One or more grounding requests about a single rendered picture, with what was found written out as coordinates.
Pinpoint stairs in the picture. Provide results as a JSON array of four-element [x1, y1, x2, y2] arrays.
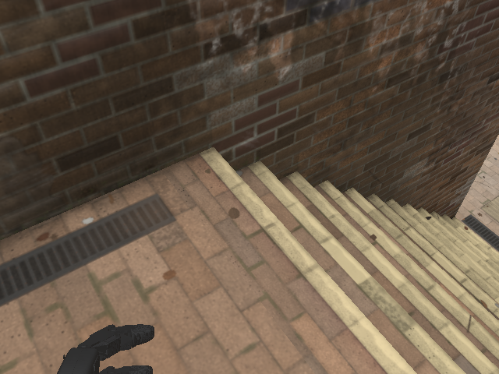
[[236, 161, 499, 374]]

